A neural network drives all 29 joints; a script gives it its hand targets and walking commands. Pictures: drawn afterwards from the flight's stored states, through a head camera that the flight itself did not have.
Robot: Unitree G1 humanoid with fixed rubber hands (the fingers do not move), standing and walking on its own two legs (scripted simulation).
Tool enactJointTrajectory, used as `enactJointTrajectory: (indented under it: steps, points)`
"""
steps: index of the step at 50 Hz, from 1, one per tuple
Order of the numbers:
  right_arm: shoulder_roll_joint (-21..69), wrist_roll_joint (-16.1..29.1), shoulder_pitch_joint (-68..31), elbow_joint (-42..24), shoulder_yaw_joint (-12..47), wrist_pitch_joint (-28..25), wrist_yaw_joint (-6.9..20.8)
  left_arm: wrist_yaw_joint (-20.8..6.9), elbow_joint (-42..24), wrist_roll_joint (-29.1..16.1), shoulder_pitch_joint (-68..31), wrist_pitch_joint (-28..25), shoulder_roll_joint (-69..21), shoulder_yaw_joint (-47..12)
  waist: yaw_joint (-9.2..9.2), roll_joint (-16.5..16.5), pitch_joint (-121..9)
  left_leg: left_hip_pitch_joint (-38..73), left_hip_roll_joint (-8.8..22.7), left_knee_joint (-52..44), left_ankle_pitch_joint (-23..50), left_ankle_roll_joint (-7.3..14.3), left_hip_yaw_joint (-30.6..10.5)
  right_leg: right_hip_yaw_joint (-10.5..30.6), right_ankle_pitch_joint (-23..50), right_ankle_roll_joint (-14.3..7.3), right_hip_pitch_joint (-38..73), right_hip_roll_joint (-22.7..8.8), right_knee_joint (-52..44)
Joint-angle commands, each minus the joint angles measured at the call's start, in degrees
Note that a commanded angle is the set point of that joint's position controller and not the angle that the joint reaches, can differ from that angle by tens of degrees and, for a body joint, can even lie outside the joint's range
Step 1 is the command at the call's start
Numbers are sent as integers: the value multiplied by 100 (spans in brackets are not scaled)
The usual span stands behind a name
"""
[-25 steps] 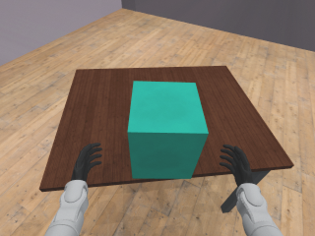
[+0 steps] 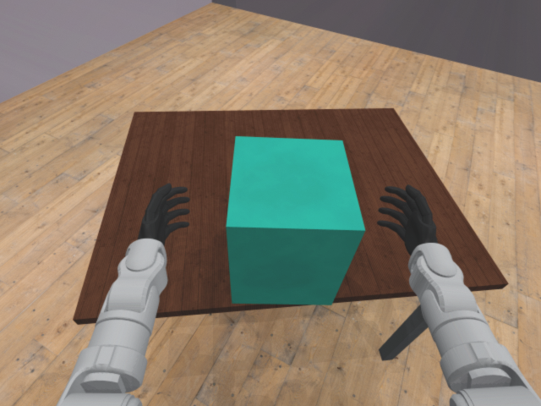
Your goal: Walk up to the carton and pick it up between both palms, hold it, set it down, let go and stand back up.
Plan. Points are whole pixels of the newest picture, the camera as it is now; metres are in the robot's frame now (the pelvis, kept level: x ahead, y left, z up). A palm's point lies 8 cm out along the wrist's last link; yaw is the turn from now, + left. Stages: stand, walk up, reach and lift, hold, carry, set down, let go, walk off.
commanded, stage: reach and lift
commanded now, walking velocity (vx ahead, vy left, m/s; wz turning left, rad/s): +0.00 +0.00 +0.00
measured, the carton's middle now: (285, 224) +0.44 +0.00 -0.02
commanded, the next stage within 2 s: none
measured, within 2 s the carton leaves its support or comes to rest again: neither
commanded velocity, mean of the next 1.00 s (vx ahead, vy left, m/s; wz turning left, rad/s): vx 0.00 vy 0.00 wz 0.00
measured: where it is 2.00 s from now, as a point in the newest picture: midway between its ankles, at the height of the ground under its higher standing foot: outside the picture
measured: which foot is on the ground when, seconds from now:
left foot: down 0.00-1.00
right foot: down 0.00-1.00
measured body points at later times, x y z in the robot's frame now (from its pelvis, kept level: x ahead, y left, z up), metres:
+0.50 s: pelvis +0.00 -0.01 +0.00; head +0.02 +0.01 +0.45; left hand +0.42 +0.22 +0.12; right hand +0.44 -0.20 +0.13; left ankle -0.02 +0.12 -0.75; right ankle +0.00 -0.10 -0.75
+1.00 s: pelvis +0.00 +0.00 +0.00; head +0.02 +0.02 +0.45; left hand +0.44 +0.22 +0.12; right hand +0.46 -0.18 +0.14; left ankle -0.02 +0.12 -0.75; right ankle +0.00 -0.10 -0.75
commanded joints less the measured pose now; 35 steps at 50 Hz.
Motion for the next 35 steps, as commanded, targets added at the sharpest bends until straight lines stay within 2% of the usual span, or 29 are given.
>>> enactJointTrajectory:
  steps: [1,7,11,16,25,35]
  points:
    - [-850,112,-1826,-699,-140,26,-107,-18,-824,67,-1710,135,525,224,42,241,-1808,619,-158,43,1855,-163,-72,81,1306,138,556,160,-38]
    - [-986,320,-2232,-875,-16,262,-267,-109,-977,13,-2004,537,643,325,27,164,-1982,653,-174,151,2298,-213,-59,62,1809,203,670,240,20]
    - [-1058,385,-2576,-927,-41,456,-332,-147,-1031,-67,-2417,735,785,338,-21,176,-2124,588,-181,192,2304,-224,-59,58,1912,234,653,242,47]
    - [-1139,462,-3054,-689,-30,728,-351,-137,-847,-125,-2995,923,967,343,-45,231,-2378,443,-188,218,2198,-205,-69,69,1940,256,605,213,92]
    - [-1262,577,-4026,104,104,1051,-321,-85,69,-164,-3971,1031,1261,310,-40,208,-2768,57,-215,241,2004,-147,-102,78,1976,304,581,157,156]
    - [-1356,537,-5208,1124,176,1075,-275,-3,1391,-384,-5229,691,1474,24,-56,188,-3063,-170,-188,313,1802,-170,-192,63,1778,279,327,121,203]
